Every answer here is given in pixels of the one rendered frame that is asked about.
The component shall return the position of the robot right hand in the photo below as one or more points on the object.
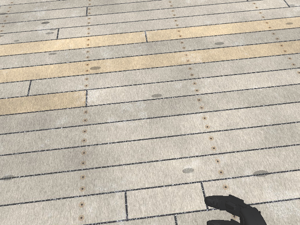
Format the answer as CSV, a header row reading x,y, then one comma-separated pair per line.
x,y
247,214

